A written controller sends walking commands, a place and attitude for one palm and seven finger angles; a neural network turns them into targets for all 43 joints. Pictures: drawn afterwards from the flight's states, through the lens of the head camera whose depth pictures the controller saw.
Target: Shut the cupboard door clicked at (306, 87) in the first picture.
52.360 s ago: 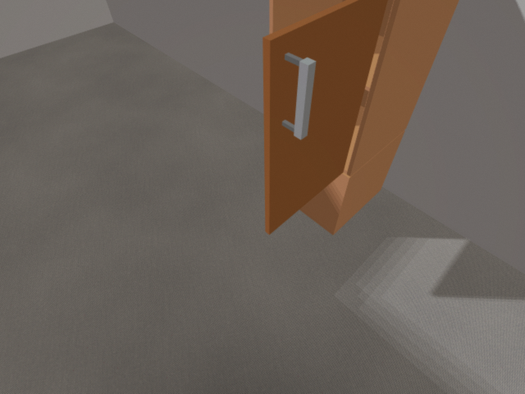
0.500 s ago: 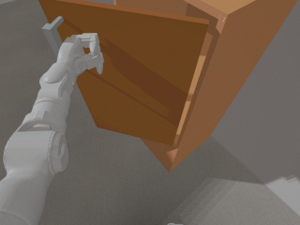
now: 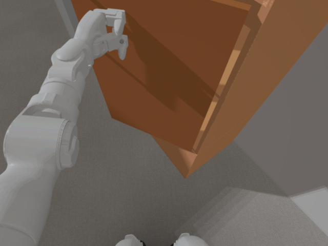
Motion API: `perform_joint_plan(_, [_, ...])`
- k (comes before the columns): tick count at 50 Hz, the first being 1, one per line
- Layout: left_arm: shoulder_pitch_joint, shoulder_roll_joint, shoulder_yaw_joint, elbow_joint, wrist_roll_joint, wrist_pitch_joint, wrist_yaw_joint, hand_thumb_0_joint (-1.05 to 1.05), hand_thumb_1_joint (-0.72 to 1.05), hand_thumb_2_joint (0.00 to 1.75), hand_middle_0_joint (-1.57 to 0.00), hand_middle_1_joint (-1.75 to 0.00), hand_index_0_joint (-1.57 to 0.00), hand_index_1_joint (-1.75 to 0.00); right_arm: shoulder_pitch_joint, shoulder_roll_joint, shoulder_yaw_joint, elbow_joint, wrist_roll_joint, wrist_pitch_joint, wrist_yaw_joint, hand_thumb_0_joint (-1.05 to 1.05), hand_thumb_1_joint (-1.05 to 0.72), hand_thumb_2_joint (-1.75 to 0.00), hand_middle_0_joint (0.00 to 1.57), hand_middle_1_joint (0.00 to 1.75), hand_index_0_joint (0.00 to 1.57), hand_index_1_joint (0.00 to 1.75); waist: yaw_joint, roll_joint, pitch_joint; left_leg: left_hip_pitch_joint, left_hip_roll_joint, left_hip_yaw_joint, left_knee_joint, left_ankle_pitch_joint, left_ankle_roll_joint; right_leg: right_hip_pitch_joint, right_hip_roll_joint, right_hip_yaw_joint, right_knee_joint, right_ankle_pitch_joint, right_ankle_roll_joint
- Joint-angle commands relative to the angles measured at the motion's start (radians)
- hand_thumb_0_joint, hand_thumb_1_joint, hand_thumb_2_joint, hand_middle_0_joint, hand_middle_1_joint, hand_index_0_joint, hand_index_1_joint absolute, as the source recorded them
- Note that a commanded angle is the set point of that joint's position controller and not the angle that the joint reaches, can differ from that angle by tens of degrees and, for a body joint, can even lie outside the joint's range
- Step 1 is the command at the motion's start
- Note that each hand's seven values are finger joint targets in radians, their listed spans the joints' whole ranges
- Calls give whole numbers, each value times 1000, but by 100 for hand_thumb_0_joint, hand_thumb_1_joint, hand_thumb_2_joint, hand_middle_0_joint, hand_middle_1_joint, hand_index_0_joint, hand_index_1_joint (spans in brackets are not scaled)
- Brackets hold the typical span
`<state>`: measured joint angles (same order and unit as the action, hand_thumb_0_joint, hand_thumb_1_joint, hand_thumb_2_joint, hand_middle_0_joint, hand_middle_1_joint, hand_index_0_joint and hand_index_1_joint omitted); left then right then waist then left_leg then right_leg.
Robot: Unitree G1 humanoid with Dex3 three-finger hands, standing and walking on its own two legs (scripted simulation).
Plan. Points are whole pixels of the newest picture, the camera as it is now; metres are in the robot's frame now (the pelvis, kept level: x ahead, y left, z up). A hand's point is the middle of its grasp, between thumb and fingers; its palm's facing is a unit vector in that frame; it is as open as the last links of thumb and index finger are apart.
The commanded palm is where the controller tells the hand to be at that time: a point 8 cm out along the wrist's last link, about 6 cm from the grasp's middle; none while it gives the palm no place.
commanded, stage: pull the fist back off the door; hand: left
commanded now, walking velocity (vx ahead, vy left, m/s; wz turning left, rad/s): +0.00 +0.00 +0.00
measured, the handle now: (80, 27) +0.60 +0.14 +0.16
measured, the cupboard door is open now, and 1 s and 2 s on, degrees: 29 20 20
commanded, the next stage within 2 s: draw the hand back to the body in 0.96 s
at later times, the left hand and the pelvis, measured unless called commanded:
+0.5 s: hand (135, 38) +0.54 +0.01 +0.17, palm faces -0.04 -1.00 +0.01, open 3.1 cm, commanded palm +0.50 +0.07 +0.17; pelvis +0.01 -0.01 +0.01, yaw -4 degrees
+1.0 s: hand (132, 63) +0.46 +0.02 +0.17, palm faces -0.07 -1.00 +0.00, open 3.1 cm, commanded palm +0.44 +0.08 +0.17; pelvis +0.00 -0.01 +0.02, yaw -2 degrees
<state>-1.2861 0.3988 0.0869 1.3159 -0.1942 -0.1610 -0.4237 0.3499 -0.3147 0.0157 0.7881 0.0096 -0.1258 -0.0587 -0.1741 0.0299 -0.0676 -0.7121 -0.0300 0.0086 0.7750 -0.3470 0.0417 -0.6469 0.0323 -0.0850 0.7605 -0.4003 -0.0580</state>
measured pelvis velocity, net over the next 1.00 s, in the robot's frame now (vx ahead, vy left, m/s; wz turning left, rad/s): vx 0.00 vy -0.01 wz -0.03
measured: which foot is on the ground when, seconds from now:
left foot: down 0.00-1.00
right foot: down 0.00-1.00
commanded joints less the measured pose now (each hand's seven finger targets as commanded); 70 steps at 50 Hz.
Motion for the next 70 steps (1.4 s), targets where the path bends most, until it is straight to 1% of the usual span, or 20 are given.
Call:
perform_joint_plan(1, [-643, 40, 11, -220, -6, -55, -23, 0, 90, 90, -130, -150, -130, -150, 177, -183, -63, -12, 0, -26, -20, 0, -90, -90, 20, 30, 20, 30, -112, 17, -441, 504, 17, -95, 1, 355, 24, -110, 16, 56, -91, 344, 43])
perform_joint_plan(4, [-682, -4, -23, -245, -4, -63, -27, 0, 90, 90, -130, -150, -130, -150, 177, -181, -66, 0, -1, -34, -17, 0, -90, -90, 20, 30, 20, 30, -119, 64, -485, 566, 19, -105, 18, 395, 23, -161, 20, 48, -76, 336, 41])
perform_joint_plan(5, [-729, 47, 197, -216, -71, -23, 195, 0, 90, 90, -130, -150, -130, -150, 194, -126, -49, -32, 12, -37, 7, 0, -90, -90, 20, 30, 20, 30, -89, 83, -472, 457, 37, -107, 10, 377, -1, -69, 12, 76, -111, 359, 38])
perform_joint_plan(7, [-682, 6, 202, -213, -15, -13, 395, 0, 90, 90, -130, -150, -130, -150, 235, -120, -55, -43, -8, -40, 49, 0, -90, -90, 20, 30, 20, 30, -85, -3, -521, 417, 31, -115, -9, 393, -8, -1, 19, 62, -89, 389, 51])
perform_joint_plan(9, [-629, -4, 225, -217, 62, -43, 558, 0, 90, 90, -130, -150, -130, -150, 254, -113, -58, -50, -41, -31, 92, 0, -90, -90, 20, 30, 20, 30, -62, 9, -537, 379, 23, -93, 10, 430, -11, 13, 16, 64, -74, 439, 56])
perform_joint_plan(11, [-604, 27, 196, -240, 186, -101, 647, 0, 90, 90, -130, -150, -130, -150, 279, -115, -64, -56, -67, -14, 127, 0, -90, -90, 20, 30, 20, 30, -64, 31, -546, 369, 21, -84, 19, 431, -8, 0, 14, 67, -56, 438, 56])
perform_joint_plan(14, [-493, 86, 203, -237, 246, -149, 619, 0, 90, 90, -130, -150, -130, -150, 292, -126, -74, -92, -66, 21, 145, 0, -90, -90, 20, 30, 20, 30, -29, 34, -585, 387, 10, -65, 6, 465, -5, 89, 17, 82, -59, 519, 50])
perform_joint_plan(21, [-372, 78, 236, -361, 124, -130, 489, 0, 90, 90, -130, -150, -130, -150, 236, -109, -74, -164, -15, 67, 111, 0, -90, -90, 20, 30, 20, 30, 23, -89, -513, 326, -6, -3, -78, 364, 13, 339, 18, 112, -143, 677, 73])
perform_joint_plan(27, [-184, -6, 173, -446, 125, -160, 497, 0, 90, 90, -130, -150, -130, -150, 198, -90, -77, -173, -3, 59, 106, 0, -90, -90, 20, 30, 20, 30, 56, -55, -446, 390, -7, 12, -109, 368, 16, 338, 12, 105, -163, 662, 76])
perform_joint_plan(30, [-103, -35, 158, -468, 111, -124, 488, 0, 90, 90, -130, -150, -130, -150, 162, -89, -78, -177, 5, 64, 103, 0, -90, -90, 20, 30, 20, 30, 65, -100, -395, 384, -8, 18, -121, 328, 19, 346, 3, 115, -184, 681, 98])
perform_joint_plan(32, [-71, -6, 176, -516, 101, -107, 485, 0, 90, 90, -130, -150, -130, -150, 141, -95, -78, -187, 14, 73, 94, 0, -90, -90, 20, 30, 20, 30, 79, -102, -406, 385, -10, 23, -133, 324, 20, 389, -7, 122, -188, 703, 103])
perform_joint_plan(35, [-111, -109, 74, -594, 92, -95, 484, 0, 90, 90, -130, -150, -130, -150, 85, -76, -73, -196, 23, 68, 87, 0, -90, -90, 20, 30, 20, 30, 61, -70, -348, 434, -9, 20, -140, 291, 21, 328, -1, 116, -212, 611, 94])
perform_joint_plan(40, [-104, -147, 37, -661, 74, -104, 498, 0, 90, 90, -130, -150, -130, -150, 27, -67, -68, -198, 30, 55, 72, 0, -90, -90, 20, 30, 20, 30, 68, -60, -363, 494, -7, 11, -148, 292, 18, 320, -3, 112, -215, 567, 79])
perform_joint_plan(42, [-100, -162, 20, -636, 75, -97, 501, 0, 90, 90, -130, -150, -130, -150, 25, -69, -64, -191, 33, 55, 70, 0, -90, -90, 20, 30, 20, 30, 60, -106, -337, 483, -6, 3, -154, 274, 19, 309, -6, 111, -222, 537, 86])
perform_joint_plan(44, [-65, -165, 17, -657, 76, -88, 505, 0, 90, 90, -130, -150, -130, -150, -5, -66, -60, -204, 36, 56, 71, 0, -90, -90, 20, 30, 20, 30, 76, -63, -345, 490, -7, 3, -161, 274, 15, 315, -10, 110, -217, 527, 76])
perform_joint_plan(47, [-92, -135, 44, -612, 75, -70, 522, 0, 90, 90, -130, -150, -130, -150, -7, -69, -56, -196, 33, 62, 64, 0, -90, -90, 20, 30, 20, 30, 66, -127, -309, 468, -3, -4, -164, 253, 16, 309, -11, 109, -225, 492, 77])
perform_joint_plan(54, [-154, -144, 41, -525, 78, -80, 528, 0, 90, 90, -130, -150, -130, -150, -12, -63, -44, -193, 31, 57, 60, 0, -90, -90, 20, 30, 20, 30, 56, -104, -299, 448, -1, -13, -168, 223, 8, 275, -11, 103, -221, 429, 60])
perform_joint_plan(59, [122, -43, 152, -625, 72, -99, 493, 0, 90, 90, -130, -150, -130, -150, -18, -69, -48, -240, 28, 52, 64, 0, -90, -90, 20, 30, 20, 30, 148, -102, -404, 455, 2, -2, -184, 317, 6, 405, -8, 97, -192, 531, 48])
perform_joint_plan(66, [382, -84, 98, -1069, 27, -2, 422, 0, 90, 90, -130, -150, -130, -150, -101, -61, -56, -307, 55, 57, 55, 0, -90, -90, 20, 30, 20, 30, 174, -113, -359, 538, 14, 20, -220, 397, 17, 480, -6, 88, -233, 638, 64])
perform_joint_plan(70, [474, -119, 39, -1267, 10, 69, 405, 0, 90, 90, -130, -150, -130, -150, -166, -47, -49, -318, 63, 48, 32, 0, -90, -90, 20, 30, 20, 30, 172, -32, -288, 605, 22, 13, -245, 373, 18, 440, -3, 81, -271, 535, 57])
